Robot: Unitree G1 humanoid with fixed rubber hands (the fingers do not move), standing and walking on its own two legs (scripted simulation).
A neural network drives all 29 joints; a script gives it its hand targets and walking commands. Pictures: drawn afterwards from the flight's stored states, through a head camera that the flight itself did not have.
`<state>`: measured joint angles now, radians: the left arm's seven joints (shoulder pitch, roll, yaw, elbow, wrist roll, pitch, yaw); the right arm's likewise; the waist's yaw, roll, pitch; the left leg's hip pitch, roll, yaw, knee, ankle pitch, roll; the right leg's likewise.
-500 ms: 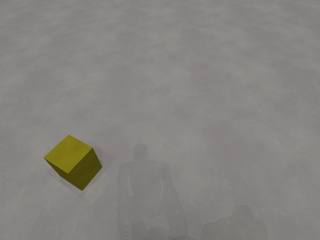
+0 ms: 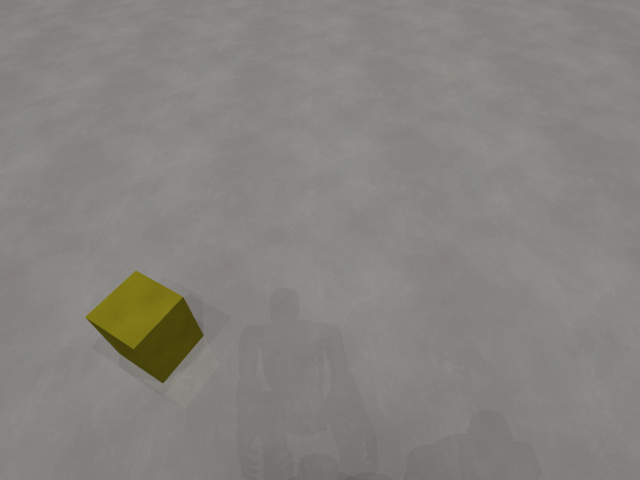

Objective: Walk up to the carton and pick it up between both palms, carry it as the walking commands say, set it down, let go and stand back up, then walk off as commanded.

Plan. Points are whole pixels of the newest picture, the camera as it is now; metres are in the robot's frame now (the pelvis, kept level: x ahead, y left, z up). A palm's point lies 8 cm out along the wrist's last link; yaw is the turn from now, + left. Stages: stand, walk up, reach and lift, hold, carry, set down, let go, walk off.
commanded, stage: stand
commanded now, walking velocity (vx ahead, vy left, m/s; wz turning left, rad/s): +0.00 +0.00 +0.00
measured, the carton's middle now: (149, 327) +0.71 +0.58 -0.65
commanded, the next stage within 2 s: walk off in 0.80 s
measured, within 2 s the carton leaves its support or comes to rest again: neither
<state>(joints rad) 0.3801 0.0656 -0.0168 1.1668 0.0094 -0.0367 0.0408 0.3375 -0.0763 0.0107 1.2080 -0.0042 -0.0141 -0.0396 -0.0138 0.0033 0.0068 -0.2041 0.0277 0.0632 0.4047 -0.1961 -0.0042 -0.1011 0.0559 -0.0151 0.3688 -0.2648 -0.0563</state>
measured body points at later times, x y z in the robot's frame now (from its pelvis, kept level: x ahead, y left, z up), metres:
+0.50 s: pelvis +0.01 -0.02 +0.00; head +0.02 -0.03 +0.45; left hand -0.04 +0.17 -0.16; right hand -0.04 -0.21 -0.17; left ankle +0.01 +0.12 -0.74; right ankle -0.04 -0.08 -0.74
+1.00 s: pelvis +0.02 -0.03 +0.00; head +0.03 -0.04 +0.45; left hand -0.04 +0.16 -0.16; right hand -0.03 -0.23 -0.17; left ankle +0.01 +0.12 -0.74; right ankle -0.04 -0.08 -0.74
